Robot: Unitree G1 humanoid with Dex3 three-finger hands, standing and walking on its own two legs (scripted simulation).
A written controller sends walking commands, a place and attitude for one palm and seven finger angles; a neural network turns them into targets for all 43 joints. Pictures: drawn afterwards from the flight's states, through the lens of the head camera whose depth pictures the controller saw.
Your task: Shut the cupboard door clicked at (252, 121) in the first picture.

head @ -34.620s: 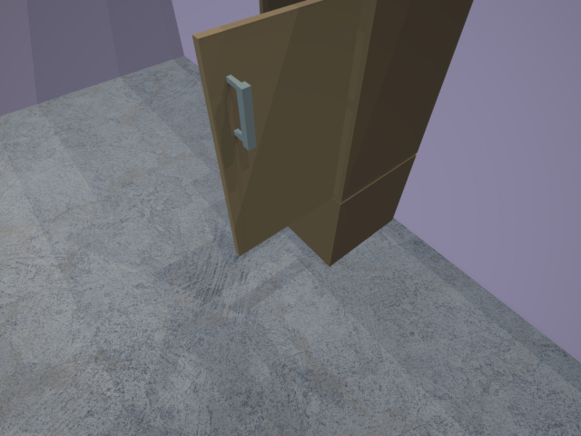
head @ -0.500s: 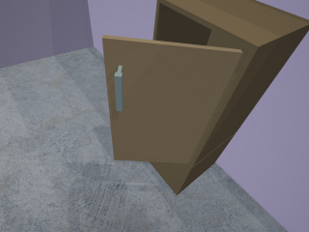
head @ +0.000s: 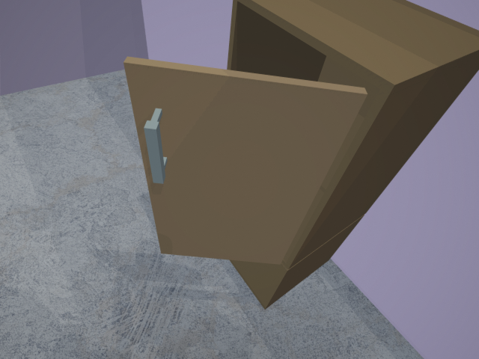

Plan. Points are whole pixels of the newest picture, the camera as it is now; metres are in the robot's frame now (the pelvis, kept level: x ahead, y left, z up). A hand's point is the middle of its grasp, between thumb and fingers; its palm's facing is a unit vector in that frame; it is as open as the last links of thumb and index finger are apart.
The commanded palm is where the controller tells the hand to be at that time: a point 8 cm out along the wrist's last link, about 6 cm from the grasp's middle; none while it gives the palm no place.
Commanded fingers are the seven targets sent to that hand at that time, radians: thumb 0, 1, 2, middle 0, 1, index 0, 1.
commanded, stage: come to a stop and stand still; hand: left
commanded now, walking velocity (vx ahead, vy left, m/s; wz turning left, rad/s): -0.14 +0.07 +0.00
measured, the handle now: (158, 147) +0.42 +0.18 +0.12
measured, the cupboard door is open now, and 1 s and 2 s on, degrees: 51 51 51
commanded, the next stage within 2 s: look again from close up in 1.90 s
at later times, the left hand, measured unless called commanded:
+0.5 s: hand out of the picture +0.00 +0.19 -0.17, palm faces +0.02 -0.97 -0.25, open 7.4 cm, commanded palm none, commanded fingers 0.00 0.90 0.90 -0.20 -0.30 -0.20 -0.30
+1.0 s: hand out of the picture -0.05 +0.20 -0.17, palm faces -0.01 -0.98 -0.19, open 7.4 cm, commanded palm none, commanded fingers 0.00 0.90 0.90 -0.20 -0.30 -0.20 -0.30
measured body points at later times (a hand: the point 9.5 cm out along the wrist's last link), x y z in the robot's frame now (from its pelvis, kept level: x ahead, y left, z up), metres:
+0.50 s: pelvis -0.04 +0.00 +0.00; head -0.05 +0.00 +0.45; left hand +0.00 +0.24 -0.15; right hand +0.04 -0.23 -0.15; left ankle +0.00 +0.07 -0.73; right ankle -0.02 -0.12 -0.73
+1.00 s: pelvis -0.05 +0.03 +0.01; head -0.04 +0.04 +0.46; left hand -0.04 +0.25 -0.15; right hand -0.05 -0.19 -0.15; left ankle +0.00 +0.07 -0.73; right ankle -0.02 -0.12 -0.73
